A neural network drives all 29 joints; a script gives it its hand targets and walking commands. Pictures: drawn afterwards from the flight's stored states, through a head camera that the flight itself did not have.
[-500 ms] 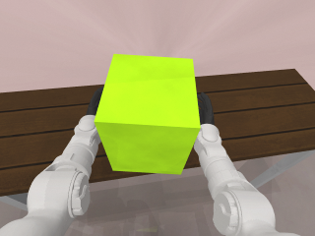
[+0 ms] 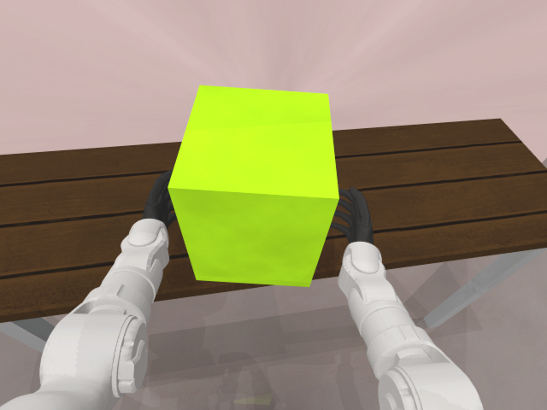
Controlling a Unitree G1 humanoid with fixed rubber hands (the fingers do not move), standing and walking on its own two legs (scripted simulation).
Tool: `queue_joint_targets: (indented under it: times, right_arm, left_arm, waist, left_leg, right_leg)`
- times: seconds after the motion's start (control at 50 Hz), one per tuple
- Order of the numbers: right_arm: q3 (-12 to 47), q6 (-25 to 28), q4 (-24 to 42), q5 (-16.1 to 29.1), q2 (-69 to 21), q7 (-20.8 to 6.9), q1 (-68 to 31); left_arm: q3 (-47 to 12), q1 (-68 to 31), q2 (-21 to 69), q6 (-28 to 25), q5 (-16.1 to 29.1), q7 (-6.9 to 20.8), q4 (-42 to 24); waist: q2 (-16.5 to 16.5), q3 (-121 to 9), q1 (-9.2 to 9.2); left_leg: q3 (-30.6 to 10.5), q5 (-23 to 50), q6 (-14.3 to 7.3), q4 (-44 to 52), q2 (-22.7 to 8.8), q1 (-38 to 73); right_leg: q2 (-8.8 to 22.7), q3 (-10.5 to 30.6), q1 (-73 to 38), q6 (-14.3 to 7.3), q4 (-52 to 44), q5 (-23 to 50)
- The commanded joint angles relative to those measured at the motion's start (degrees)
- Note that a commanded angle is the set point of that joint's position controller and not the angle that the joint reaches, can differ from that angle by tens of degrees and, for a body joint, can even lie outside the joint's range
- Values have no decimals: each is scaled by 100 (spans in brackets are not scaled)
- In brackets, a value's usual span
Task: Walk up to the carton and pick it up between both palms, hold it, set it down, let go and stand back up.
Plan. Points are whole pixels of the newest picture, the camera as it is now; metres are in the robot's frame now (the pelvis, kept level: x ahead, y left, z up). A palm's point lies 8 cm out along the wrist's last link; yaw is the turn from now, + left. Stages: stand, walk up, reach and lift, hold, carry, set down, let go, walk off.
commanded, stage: set down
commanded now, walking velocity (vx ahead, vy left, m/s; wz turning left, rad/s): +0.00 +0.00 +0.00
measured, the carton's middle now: (258, 192) +0.46 +0.01 +0.04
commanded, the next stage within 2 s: none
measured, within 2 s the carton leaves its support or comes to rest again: neither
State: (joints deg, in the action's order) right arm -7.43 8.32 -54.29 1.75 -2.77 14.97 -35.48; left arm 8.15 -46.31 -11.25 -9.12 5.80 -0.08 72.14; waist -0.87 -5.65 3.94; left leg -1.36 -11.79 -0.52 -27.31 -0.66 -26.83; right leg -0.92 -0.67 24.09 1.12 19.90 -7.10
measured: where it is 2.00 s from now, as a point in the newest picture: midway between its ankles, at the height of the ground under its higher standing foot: outside the picture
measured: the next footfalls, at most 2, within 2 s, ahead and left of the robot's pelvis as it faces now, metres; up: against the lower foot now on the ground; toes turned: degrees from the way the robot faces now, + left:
none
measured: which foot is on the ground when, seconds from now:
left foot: down 0.00-1.00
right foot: down 0.00-1.00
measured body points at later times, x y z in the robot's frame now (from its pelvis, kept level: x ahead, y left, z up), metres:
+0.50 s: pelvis -0.01 +0.00 +0.00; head +0.03 +0.01 +0.45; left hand +0.38 +0.19 +0.01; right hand +0.34 -0.16 +0.02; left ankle +0.01 +0.11 -0.74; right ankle +0.02 -0.13 -0.74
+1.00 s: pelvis -0.02 +0.00 +0.00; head -0.01 +0.01 +0.45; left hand +0.28 +0.24 +0.01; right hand +0.26 -0.15 +0.02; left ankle +0.01 +0.11 -0.74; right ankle +0.02 -0.13 -0.74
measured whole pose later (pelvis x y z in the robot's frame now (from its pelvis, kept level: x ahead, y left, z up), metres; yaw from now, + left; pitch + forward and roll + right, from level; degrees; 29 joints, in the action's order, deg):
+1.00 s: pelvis -0.02 +0.00 +0.00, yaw +0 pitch +0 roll -2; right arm 3.9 1.7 -17.8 8.1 -2.2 18.8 0.2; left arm 6.6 -7.8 -13.7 3.7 7.6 6.3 27.8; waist -0.6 -0.5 -0.2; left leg -1.4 -12.4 -0.5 -27.6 -0.7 -15.3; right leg -0.9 -0.7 12.8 1.1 20.7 -8.1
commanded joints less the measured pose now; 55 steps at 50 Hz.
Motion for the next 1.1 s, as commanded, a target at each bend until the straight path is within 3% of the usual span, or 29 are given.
queue_joint_targets:
  times: [0.0, 0.08, 0.1, 0.14, 0.16, 0.2, 0.24, 0.3, 0.32, 0.42, 0.5, 0.52, 0.54, 0.56, 0.64, 0.66, 0.68, 0.72, 0.76, 0.78, 0.8, 0.84, 0.86, 0.92, 0.96, 0.98, 1.02, 1.06, 1.08]
  right_arm:
    - [331, 225, 2106, 284, 947, 65, -2964]
    - [403, 34, 2141, 319, 738, 116, -2349]
    - [554, 265, 2472, 458, 688, 162, -875]
    - [424, 234, 2065, 451, 1034, 231, -1402]
    - [329, 38, 1904, 375, 1099, 181, -2950]
    - [387, -55, 2024, 404, 852, 218, -2306]
    - [767, 95, 2625, 610, 774, 218, -685]
    - [729, 197, 3003, 723, 801, 279, -740]
    - [501, 25, 2599, 534, 1005, 258, -1701]
    - [1025, 81, 3686, 796, 685, 289, -303]
    - [837, 67, 3799, 734, 838, 328, -417]
    - [999, 63, 4034, 829, 783, 290, 414]
    - [797, -113, 3835, 730, 1073, 280, -413]
    - [1016, -13, 4180, 758, 803, 318, 586]
    - [1055, -24, 4498, 928, 858, 409, 673]
    - [1150, 63, 4787, 975, 705, 423, 1829]
    - [892, -170, 4343, 782, 955, 411, 371]
    - [1142, -218, 4885, 801, 661, 390, 1042]
    - [1304, -273, 5126, 836, 638, 411, 1185]
    - [1396, -223, 5254, 896, 621, 397, 1743]
    - [1330, -212, 5500, 843, 625, 391, 1886]
    - [1128, -284, 5160, 763, 707, 392, 1730]
    - [1217, -250, 5311, 842, 661, 375, 2812]
    - [1007, -369, 5462, 623, 563, 379, 1958]
    - [1134, -165, 5975, 785, 552, 414, 3814]
    - [1047, -277, 5884, 700, 618, 444, 2499]
    - [1196, -64, 6275, 800, 478, 414, 3963]
    - [910, -391, 6027, 538, 491, 348, 2401]
    - [1023, -326, 6218, 654, 367, 268, 3715]
  left_arm:
    - [-354, -3275, -1947, -332, 1089, 172, -1460]
    - [-502, -2526, -1803, -241, 1163, 168, -1557]
    - [-358, -989, -1616, -264, 931, 185, -2510]
    - [-255, -1653, -1742, -52, 823, 290, -2435]
    - [-386, -3238, -1825, 36, 980, 304, -1984]
    - [-523, -2636, -1850, 40, 1034, 266, -1865]
    - [-380, -845, -1734, 24, 924, 214, -3121]
    - [-196, -1027, -1788, 160, 854, 333, -3489]
    - [-244, -2027, -1938, 220, 902, 347, -2975]
    - [-236, -610, -1844, 257, 1006, 398, -4225]
    - [-335, -610, -1774, 432, 978, 446, -4339]
    - [-121, 156, -1798, 531, 901, 455, -4717]
    - [-298, -762, -1896, 565, 1040, 505, -4285]
    - [-57, 389, -1924, 581, 930, 519, -4811]
    - [-208, 540, -1934, 792, 997, 595, -5400]
    - [9, 1544, -1848, 947, 745, 623, -6057]
    - [-196, 54, -2072, 912, 965, 641, -5240]
    - [-254, 951, -1926, 991, 1079, 657, -5346]
    - [-418, 1115, -1844, 952, 1258, 666, -5662]
    - [-270, 1705, -1920, 917, 1069, 621, -6148]
    - [-346, 1717, -1903, 980, 1062, 671, -6226]
    - [-316, 1408, -2077, 971, 1005, 690, -6246]
    - [-310, 2693, -1703, 1019, 926, 657, -6669]
    - [-297, 1737, -1948, 1096, 1014, 717, -6445]
    - [-173, 3840, -1799, 1040, 838, 712, -7317]
    - [-448, 2498, -1899, 1040, 1153, 765, -6933]
    - [-286, 4017, -1705, 1089, 885, 800, -7738]
    - [-520, 2216, -2099, 1045, 1151, 766, -7064]
    - [-505, 3678, -1778, 989, 991, 694, -7399]
  waist:
    - [7, -3840, -76]
    - [224, -3667, 16]
    - [38, -3762, -122]
    - [-191, -3549, -46]
    - [-232, -3390, 9]
    - [-39, -3140, 13]
    - [9, -3086, -218]
    - [-311, -3667, -255]
    - [-314, -3425, -239]
    - [-232, -3385, -392]
    - [-300, -3160, -282]
    - [-309, -3127, -497]
    - [-282, -2722, -316]
    - [-57, -2732, -617]
    - [-207, -2330, -422]
    - [-231, -2337, -561]
    - [-378, -1956, -495]
    - [130, -1454, -609]
    - [212, -1505, -521]
    - [-205, -1339, -772]
    - [115, -1362, -678]
    - [-196, -1288, -570]
    - [-39, -1038, -645]
    - [-95, -857, -598]
    - [-9, -615, -794]
    - [73, -653, -607]
    - [86, -429, -760]
    - [-177, -266, -441]
    - [-228, 87, -558]
  left_leg:
    - [505, 1416, 295, 92, 119, 239]
    - [519, 768, 123, 211, 199, 262]
    - [478, 1626, 297, 218, 173, 1010]
    - [382, 2186, 417, 91, 58, 1402]
    - [402, 1518, 379, 51, 45, 906]
    - [431, 739, 233, 220, 133, 580]
    - [419, 1269, 300, 294, 153, 1387]
    - [427, 2536, 443, 22, 60, 1945]
    - [459, 1834, 431, 0, 56, 1467]
    - [484, 2047, 355, 120, 64, 1589]
    - [405, 1907, 431, 77, -4, 1765]
    - [362, 2044, 422, 108, -51, 2036]
    - [374, 1424, 398, 206, -26, 1738]
    - [432, 1417, 318, 300, -31, 1892]
    - [431, 1700, 403, 198, 38, 1989]
    - [404, 2132, 454, 186, 13, 2240]
    - [444, 1043, 397, 311, -51, 1685]
    - [467, 519, 255, 510, -44, 1590]
    - [427, 628, 178, 502, -63, 1723]
    - [443, 882, 263, 542, -39, 2004]
    - [449, 901, 271, 500, -61, 2028]
    - [365, 814, 330, 463, -86, 1912]
    - [298, 889, 380, 614, -148, 2233]
    - [323, 99, 245, 690, -121, 1498]
    - [342, 821, 347, 797, -108, 2196]
    - [351, 503, 358, 570, -118, 1952]
    - [294, 1002, 362, 627, -129, 2370]
    - [221, -327, 257, 731, -190, 1172]
    - [41, -764, 105, 1197, -412, 990]
  right_leg:
    - [-128, 64, -2607, 82, 761, 1882]
    - [-95, 51, -2548, 97, 520, 1124]
    - [-124, 40, -2993, 88, 487, 2100]
    - [-230, -51, -2496, 74, 518, 2183]
    - [-241, -46, -1881, 11, 472, 1094]
    - [-152, -19, -2064, 21, 330, 760]
    - [-224, -105, -2469, 80, 310, 1408]
    - [-237, -37, -2312, 4, 341, 2009]
    - [-226, -69, -1849, -18, 336, 1076]
    - [-164, 83, -2695, 1, 408, 1814]
    - [-217, -28, -2180, -64, 334, 1347]
    - [-243, -7, -2323, -94, 279, 1381]
    - [-223, -83, -1935, -105, 184, 606]
    - [-164, 0, -2459, -50, 128, 919]
    - [-165, -19, -2369, -63, 205, 1185]
    - [-244, 8, -2783, -81, 210, 1634]
    - [-132, 18, -2171, -113, 140, 379]
    - [-89, 30, -2425, -119, 65, 269]
    - [-53, 72, -2578, -97, 57, 436]
    - [-48, 81, -2581, -124, 54, 503]
    - [-101, 9, -2562, -105, 52, 561]
    - [-69, 8, -2508, -175, 52, 325]
    - [-127, -59, -2650, -203, -44, 451]
    - [-59, 5, -2608, -183, 39, -202]
    - [-68, 21, -3038, -163, -75, 565]
    - [-26, 27, -2580, -195, -56, 84]
    - [-34, 39, -2820, -185, -105, 602]
    - [32, 29, -2525, -277, 14, -495]
    - [-131, -42, -3097, -203, 131, -323]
